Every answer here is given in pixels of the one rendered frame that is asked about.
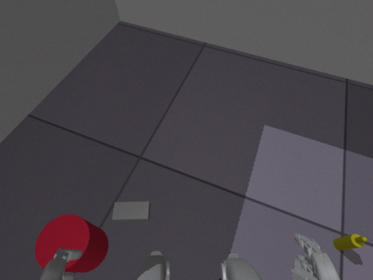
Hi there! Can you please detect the left robot hand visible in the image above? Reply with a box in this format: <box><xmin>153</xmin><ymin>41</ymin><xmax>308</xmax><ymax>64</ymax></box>
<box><xmin>40</xmin><ymin>248</ymin><xmax>83</xmax><ymax>280</ymax></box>

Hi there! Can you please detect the right robot hand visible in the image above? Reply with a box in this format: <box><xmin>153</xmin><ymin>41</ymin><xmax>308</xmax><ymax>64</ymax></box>
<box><xmin>291</xmin><ymin>233</ymin><xmax>340</xmax><ymax>280</ymax></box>

